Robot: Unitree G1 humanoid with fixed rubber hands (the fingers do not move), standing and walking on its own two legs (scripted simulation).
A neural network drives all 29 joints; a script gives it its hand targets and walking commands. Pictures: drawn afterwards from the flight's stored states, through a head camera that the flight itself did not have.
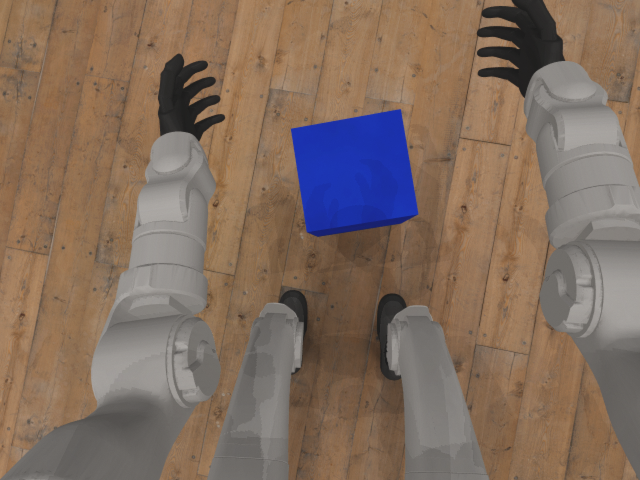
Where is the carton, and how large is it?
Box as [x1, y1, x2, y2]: [291, 109, 417, 236]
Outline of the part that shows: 400,109 291,129 307,232 319,236 400,223 417,214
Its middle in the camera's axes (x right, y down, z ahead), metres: +0.07 -0.12 +0.86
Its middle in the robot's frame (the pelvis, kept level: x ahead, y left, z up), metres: +0.49 +0.00 -0.52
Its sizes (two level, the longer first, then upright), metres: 0.210 0.200 0.250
